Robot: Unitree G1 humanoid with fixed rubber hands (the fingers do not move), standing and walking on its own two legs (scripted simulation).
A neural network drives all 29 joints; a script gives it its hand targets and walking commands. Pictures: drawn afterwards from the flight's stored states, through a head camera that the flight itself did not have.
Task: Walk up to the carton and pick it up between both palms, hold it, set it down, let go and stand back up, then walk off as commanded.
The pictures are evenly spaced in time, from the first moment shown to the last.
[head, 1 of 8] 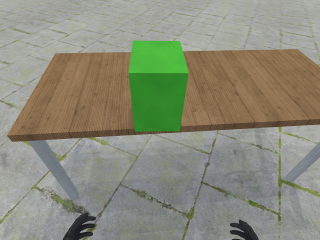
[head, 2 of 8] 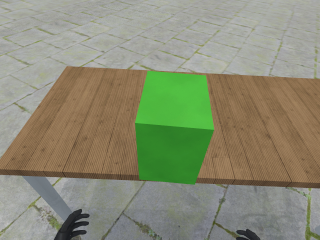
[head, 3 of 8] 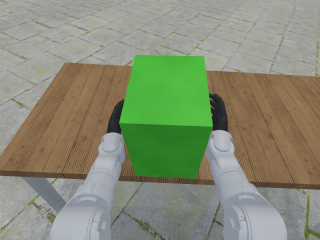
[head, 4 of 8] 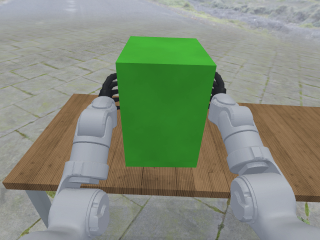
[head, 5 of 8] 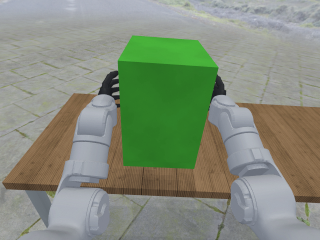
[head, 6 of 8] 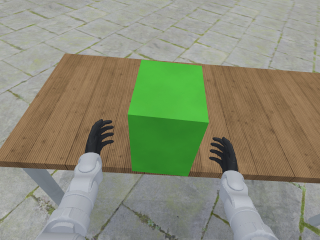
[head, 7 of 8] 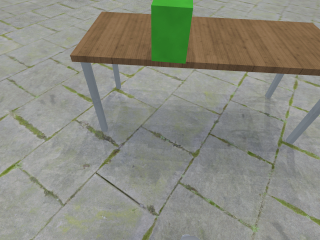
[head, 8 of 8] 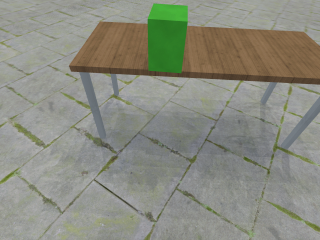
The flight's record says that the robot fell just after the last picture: no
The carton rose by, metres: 0.21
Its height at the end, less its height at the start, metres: +0.00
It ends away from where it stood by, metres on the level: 0.04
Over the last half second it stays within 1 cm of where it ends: yes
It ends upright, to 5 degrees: yes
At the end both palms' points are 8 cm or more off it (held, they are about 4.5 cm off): yes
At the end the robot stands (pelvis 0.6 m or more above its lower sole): yes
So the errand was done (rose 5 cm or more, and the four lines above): yes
